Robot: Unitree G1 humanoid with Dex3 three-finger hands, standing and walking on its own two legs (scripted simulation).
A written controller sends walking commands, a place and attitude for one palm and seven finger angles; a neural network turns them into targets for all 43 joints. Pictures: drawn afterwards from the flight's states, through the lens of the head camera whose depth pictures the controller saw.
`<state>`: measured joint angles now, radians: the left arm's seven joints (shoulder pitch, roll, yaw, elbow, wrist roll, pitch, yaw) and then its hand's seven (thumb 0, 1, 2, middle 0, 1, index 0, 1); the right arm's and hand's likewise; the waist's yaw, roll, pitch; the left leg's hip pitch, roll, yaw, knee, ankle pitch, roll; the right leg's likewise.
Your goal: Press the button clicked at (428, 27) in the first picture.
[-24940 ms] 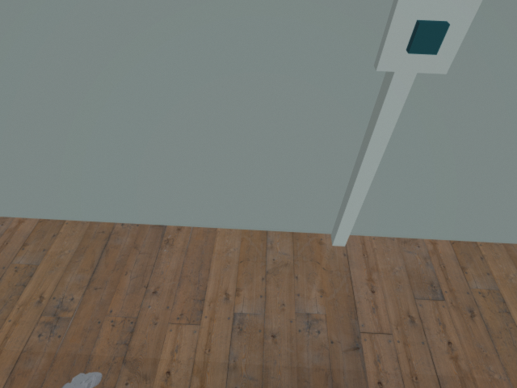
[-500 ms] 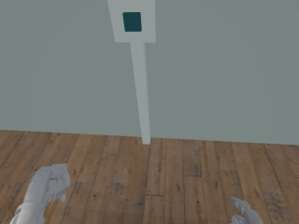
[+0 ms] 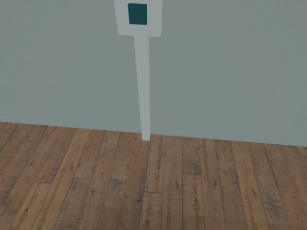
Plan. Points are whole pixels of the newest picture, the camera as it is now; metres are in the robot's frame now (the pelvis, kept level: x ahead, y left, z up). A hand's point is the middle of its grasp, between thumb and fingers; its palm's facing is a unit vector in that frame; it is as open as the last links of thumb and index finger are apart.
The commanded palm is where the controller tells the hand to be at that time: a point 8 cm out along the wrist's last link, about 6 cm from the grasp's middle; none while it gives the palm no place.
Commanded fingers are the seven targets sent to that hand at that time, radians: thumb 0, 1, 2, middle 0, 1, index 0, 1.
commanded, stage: let the arm hang, fingers relaxed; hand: left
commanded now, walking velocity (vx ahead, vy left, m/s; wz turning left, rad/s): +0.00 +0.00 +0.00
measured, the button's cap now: (138, 13) +0.81 +0.12 +0.18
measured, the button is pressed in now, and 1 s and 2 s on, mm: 0 0 0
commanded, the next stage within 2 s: stand and wait in 0.48 s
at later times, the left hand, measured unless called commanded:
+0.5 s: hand out of the picture +0.10 +0.21 -0.16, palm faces +0.00 -0.96 -0.29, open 7.3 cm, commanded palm none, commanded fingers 0.00 0.90 0.90 -0.20 -0.30 -0.20 -0.30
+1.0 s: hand out of the picture +0.10 +0.22 -0.15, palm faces -0.01 -0.94 -0.35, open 7.4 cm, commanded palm none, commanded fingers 0.00 0.90 0.90 -0.20 -0.30 -0.20 -0.30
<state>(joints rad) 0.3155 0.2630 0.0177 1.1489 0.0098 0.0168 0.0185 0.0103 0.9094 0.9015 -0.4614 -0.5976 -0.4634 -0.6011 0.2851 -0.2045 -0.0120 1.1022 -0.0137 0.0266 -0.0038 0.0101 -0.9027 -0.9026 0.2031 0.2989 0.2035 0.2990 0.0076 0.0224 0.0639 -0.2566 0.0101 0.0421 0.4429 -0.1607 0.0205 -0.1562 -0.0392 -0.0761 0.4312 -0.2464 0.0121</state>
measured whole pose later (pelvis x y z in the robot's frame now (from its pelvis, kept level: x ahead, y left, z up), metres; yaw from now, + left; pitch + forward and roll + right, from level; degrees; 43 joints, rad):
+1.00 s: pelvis +0.04 -0.02 +0.01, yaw -1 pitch -2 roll +0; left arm 0.12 0.32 0.01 1.13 0.01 -0.02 0.01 0.01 0.91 0.90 -0.20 -0.30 -0.21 -0.30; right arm 0.11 -0.32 -0.01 1.12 -0.01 0.00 0.00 0.01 -0.90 -0.90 0.20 0.30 0.20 0.30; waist 0.00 0.02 0.06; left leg -0.14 0.03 0.05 0.32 -0.15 -0.02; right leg -0.05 -0.01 -0.07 0.31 -0.24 -0.01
